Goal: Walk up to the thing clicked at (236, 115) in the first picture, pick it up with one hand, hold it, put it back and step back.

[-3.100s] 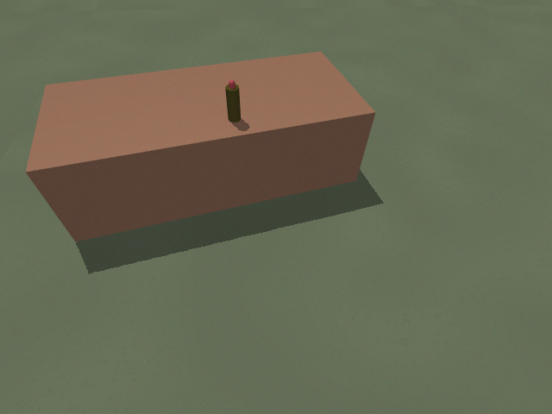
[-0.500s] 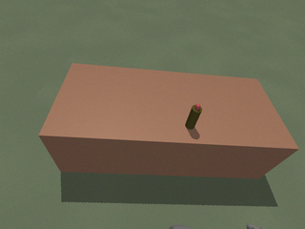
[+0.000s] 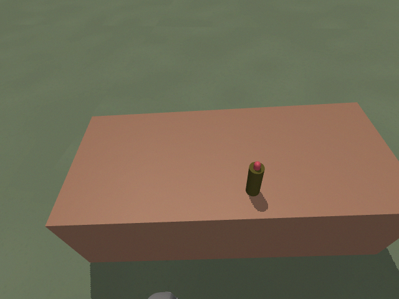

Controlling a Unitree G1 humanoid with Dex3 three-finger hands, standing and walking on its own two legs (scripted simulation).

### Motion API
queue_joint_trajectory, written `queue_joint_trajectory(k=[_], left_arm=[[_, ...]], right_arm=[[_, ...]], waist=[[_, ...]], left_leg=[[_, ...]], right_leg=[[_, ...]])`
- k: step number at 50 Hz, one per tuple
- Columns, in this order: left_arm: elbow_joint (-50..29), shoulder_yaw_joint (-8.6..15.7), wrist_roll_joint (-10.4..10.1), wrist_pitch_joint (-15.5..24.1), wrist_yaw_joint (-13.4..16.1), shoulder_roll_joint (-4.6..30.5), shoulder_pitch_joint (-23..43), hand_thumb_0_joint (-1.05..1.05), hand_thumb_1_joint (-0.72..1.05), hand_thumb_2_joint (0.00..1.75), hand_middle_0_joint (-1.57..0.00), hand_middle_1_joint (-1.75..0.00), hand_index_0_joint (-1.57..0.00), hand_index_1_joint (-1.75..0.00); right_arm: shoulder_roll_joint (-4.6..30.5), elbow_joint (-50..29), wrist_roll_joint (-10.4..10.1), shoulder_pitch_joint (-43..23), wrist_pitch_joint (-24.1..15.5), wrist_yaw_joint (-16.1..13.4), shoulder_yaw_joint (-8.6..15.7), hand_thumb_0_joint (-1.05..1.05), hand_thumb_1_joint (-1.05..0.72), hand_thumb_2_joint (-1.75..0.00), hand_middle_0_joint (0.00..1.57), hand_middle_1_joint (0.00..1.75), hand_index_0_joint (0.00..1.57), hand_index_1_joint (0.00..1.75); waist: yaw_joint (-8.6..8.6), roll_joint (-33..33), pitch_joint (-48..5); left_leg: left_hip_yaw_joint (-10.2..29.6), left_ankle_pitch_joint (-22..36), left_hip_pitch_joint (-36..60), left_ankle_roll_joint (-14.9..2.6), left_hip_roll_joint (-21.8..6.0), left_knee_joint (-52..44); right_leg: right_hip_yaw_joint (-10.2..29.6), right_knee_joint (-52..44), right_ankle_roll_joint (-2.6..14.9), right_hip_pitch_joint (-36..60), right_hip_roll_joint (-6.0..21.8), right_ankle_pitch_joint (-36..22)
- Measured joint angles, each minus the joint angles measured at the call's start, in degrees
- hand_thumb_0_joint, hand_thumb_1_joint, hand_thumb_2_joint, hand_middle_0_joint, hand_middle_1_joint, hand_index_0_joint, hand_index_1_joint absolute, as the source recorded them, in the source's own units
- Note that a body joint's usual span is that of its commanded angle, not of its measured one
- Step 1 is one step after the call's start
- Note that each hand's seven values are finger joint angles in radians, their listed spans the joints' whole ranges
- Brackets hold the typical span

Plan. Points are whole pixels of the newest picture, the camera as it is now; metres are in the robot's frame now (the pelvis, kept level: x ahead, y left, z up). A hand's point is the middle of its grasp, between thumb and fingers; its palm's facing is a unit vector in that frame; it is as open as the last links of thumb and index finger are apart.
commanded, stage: walk up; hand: right
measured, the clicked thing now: (255, 177) +0.57 -0.17 -0.27
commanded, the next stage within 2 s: none
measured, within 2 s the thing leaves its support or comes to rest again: neither
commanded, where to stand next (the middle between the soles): +0.14 +0.04 m, yaw +1 degrees
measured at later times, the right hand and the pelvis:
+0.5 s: hand out of the picture +0.17 -0.21 -0.14, palm faces -0.05 +0.93 -0.36, open 7.4 cm; pelvis +0.03 +0.04 -0.02, yaw +0 degrees
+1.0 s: hand out of the picture +0.14 -0.22 -0.15, palm faces -0.01 +0.95 -0.32, open 7.4 cm; pelvis +0.07 +0.03 +0.00, yaw +0 degrees
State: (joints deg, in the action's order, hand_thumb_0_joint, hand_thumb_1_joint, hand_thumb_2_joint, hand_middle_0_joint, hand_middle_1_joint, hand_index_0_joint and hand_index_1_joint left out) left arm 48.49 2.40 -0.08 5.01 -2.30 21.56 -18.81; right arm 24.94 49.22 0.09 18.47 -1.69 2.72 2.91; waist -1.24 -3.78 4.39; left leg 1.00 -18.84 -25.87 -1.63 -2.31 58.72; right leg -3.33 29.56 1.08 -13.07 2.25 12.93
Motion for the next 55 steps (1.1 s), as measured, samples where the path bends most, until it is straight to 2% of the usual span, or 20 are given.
queue_joint_trajectory(k=[6, 9, 11, 12, 13, 14, 16, 18, 21, 24, 25, 27, 30, 34, 38, 55], left_arm=[[0.1, -0.5, 0.5, -0.9, 1.3, 0.4, -1.2, 0.01, 0.9, 0.9, -0.21, -0.3, -0.21, -0.3], [0.3, -0.8, 0.6, -1.4, 1.8, 0.8, -0.1, 0.01, 0.9, 0.9, -0.21, -0.3, -0.21, -0.3], [0.5, -1.1, 0.4, -2.0, 2.1, 1.1, 0.8, 0.01, 0.9, 0.9, -0.2, -0.3, -0.21, -0.3], [0.8, -1.2, 0.2, -2.4, 2.3, 1.5, 1.6, 0.01, 0.9, 0.9, -0.2, -0.3, -0.21, -0.3], [1.2, -1.1, 0.0, -2.9, 2.5, 1.8, 2.8, 0.01, 0.9, 0.9, -0.2, -0.3, -0.21, -0.3], [1.5, -1.1, -0.4, -3.4, 2.7, 1.8, 3.9, 0.01, 0.9, 0.9, -0.2, -0.3, -0.21, -0.3], [2.0, -1.5, -0.7, -4.1, 3.1, 1.4, 5.2, 0.01, 0.9, 0.9, -0.2, -0.3, -0.2, -0.3], [3.0, -1.8, -0.6, -4.5, 2.8, 1.3, 5.9, 0.01, 0.9, 0.9, -0.2, -0.3, -0.2, -0.3], [4.8, -1.8, -0.3, -4.4, 2.5, 1.0, 6.2, 0.01, 0.9, 0.9, -0.2, -0.3, -0.2, -0.3], [6.8, -1.5, 0.2, -3.9, 2.6, 0.9, 5.4, 0.01, 0.9, 0.9, -0.2, -0.3, -0.21, -0.3], [7.7, -1.3, 0.5, -3.8, 2.8, 0.7, 5.3, 0.01, 0.9, 0.9, -0.2, -0.3, -0.21, -0.3], [9.1, -1.1, 1.1, -3.6, 2.9, 0.2, 4.7, 0.01, 0.9, 0.9, -0.2, -0.3, -0.2, -0.3], [10.5, -1.0, 1.8, -3.7, 2.7, 0.7, 3.2, 0.01, 0.9, 0.9, -0.2, -0.3, -0.2, -0.3], [12.3, -1.4, 1.4, -3.3, 2.6, 0.6, 3.1, 0.01, 0.9, 0.9, -0.2, -0.3, -0.2, -0.3], [13.1, -1.7, 1.2, -3.2, 2.3, 0.4, 4.0, 0.01, 0.9, 0.9, -0.2, -0.3, -0.2, -0.3], [14.1, -2.5, 0.3, -3.3, 2.8, -0.8, 12.8, 0.01, 0.9, 0.9, -0.2, -0.3, -0.2, -0.3]], right_arm=[[-1.0, 0.0, 0.5, -2.4, 1.1, -0.2, 0.4, 0.0, -0.91, -0.9, 0.21, 0.3, 0.2, 0.3], [-1.6, 0.9, 0.5, -3.7, 1.3, -0.6, 0.3, 0.0, -0.91, -0.9, 0.21, 0.3, 0.2, 0.3], [-2.1, 1.5, 0.5, -4.5, 1.2, -0.8, 0.2, 0.0, -0.91, -0.9, 0.21, 0.3, 0.2, 0.3], [-2.7, 2.0, 0.7, -5.1, 1.0, -1.1, 0.2, 0.0, -0.91, -0.9, 0.21, 0.3, 0.2, 0.3], [-3.6, 2.4, 0.9, -5.8, 0.8, -1.3, 0.1, 0.0, -0.91, -0.9, 0.21, 0.3, 0.2, 0.3], [-4.1, 2.4, 1.0, -6.4, 0.7, -1.4, -0.3, 0.0, -0.91, -0.9, 0.21, 0.3, 0.2, 0.3], [-4.6, 2.2, 0.8, -7.8, 0.7, -1.3, -1.0, 0.0, -0.91, -0.9, 0.21, 0.3, 0.2, 0.3], [-5.2, 2.1, 0.8, -9.1, 0.9, -1.4, -1.5, 0.0, -0.91, -0.9, 0.21, 0.3, 0.2, 0.3], [-5.3, 2.0, 1.0, -10.6, 1.1, -1.3, -1.9, 0.0, -0.91, -0.9, 0.21, 0.3, 0.2, 0.3], [-5.0, 2.2, 0.9, -12.0, 1.8, -1.1, -1.9, 0.0, -0.9, -0.9, 0.21, 0.3, 0.2, 0.3], [-4.7, 2.4, 0.8, -12.4, 2.1, -1.1, -1.8, 0.0, -0.9, -0.9, 0.21, 0.3, 0.2, 0.3], [-4.3, 3.1, 0.5, -12.5, 2.7, -1.1, -1.7, 0.0, -0.91, -0.9, 0.21, 0.3, 0.2, 0.3], [-4.7, 5.0, 0.4, -11.8, 3.0, -0.8, -1.7, 0.0, -0.91, -0.9, 0.21, 0.3, 0.2, 0.3], [-4.1, 7.4, 0.3, -11.6, 2.4, -0.5, -1.7, 0.0, -0.91, -0.9, 0.21, 0.3, 0.2, 0.3], [-4.2, 9.8, 0.3, -11.2, 2.4, -0.4, -1.8, 0.0, -0.91, -0.9, 0.21, 0.3, 0.2, 0.3], [-5.0, 14.9, 0.2, -12.8, 1.8, -1.3, -1.8, 0.01, -0.91, -0.9, 0.21, 0.3, 0.2, 0.3]], waist=[[-0.16, 0.3, 1.3], [-0.42, 0.9, 2.1], [-0.46, 1.6, 2.1], [-0.22, 2.9, 2.3], [-0.32, 4.7, 2.9], [-0.55, 5.6, 3.3], [-0.45, 5.8, 3.6], [0.0, 6.0, 3.2], [0.39, 5.9, 1.9], [0.41, 5.0, 0.6], [0.42, 4.2, 0.5], [0.4, 2.3, -0.1], [-0.33, 2.6, -2.1], [-0.08, 1.4, -1.9], [0.11, 1.5, -2.2], [1.81, 4.2, -1.5]], left_leg=[[0.8, 4.7, -2.0, 1.49, -1.0, -11.4], [-0.2, 7.3, 0.2, 1.42, -1.0, -17.8], [-1.0, 9.9, 3.4, 0.77, -0.4, -22.6], [-1.3, 8.6, 4.3, 0.99, 0.6, -23.8], [-1.9, 8.2, 4.4, 0.79, 1.7, -23.5], [-2.4, 8.0, 4.1, 0.5, 2.1, -23.0], [-2.4, 7.9, 3.9, -0.19, 1.8, -22.5], [-2.5, 8.4, 4.0, -0.5, 1.6, -23.3], [-3.0, 8.9, 3.8, -0.59, 1.5, -24.2], [-3.5, 8.4, 3.3, -0.54, 1.2, -23.4], [-3.4, 8.1, 3.2, -0.43, 0.8, -22.9], [-2.5, 7.6, 3.5, -0.08, 0.0, -22.5], [-2.7, 4.7, 4.7, 0.45, 0.9, -24.3], [-2.5, 10.5, 6.7, 0.43, 0.9, -27.7], [-2.7, 10.0, 8.1, 0.47, 1.3, -29.6], [-3.3, 10.8, 12.6, 0.8, 1.5, -35.0]], right_leg=[[-0.9, -1.3, -0.15, 2.7, -1.0, 1.3], [-1.5, 1.8, -0.71, 2.0, -1.0, 3.7], [-1.8, 5.5, -1.32, 0.7, -0.7, 6.2], [-1.8, 7.9, -1.73, -0.1, 0.4, 7.7], [-1.1, 10.2, -1.33, -1.0, 1.6, 8.5], [0.1, 12.2, -0.71, -2.1, 1.5, 10.9], [1.5, 16.1, 0.08, -3.8, 0.2, 16.3], [2.2, 17.6, 0.38, -4.7, -0.3, 18.4], [2.6, 15.2, 0.34, -4.4, -0.1, 15.8], [2.2, 8.5, -0.06, -1.7, -0.3, 11.4], [2.1, 6.6, -0.76, -0.8, -0.7, 7.9], [1.4, 4.6, -1.9, 0.6, -1.6, 5.5], [1.9, 3.7, -1.55, 1.1, -1.1, 7.4], [1.9, 1.1, -2.37, 2.9, -1.1, 4.1], [2.0, -0.8, -2.45, 4.1, -0.8, 4.1], [2.5, -7.6, -2.66, 9.0, -0.7, 2.5]])
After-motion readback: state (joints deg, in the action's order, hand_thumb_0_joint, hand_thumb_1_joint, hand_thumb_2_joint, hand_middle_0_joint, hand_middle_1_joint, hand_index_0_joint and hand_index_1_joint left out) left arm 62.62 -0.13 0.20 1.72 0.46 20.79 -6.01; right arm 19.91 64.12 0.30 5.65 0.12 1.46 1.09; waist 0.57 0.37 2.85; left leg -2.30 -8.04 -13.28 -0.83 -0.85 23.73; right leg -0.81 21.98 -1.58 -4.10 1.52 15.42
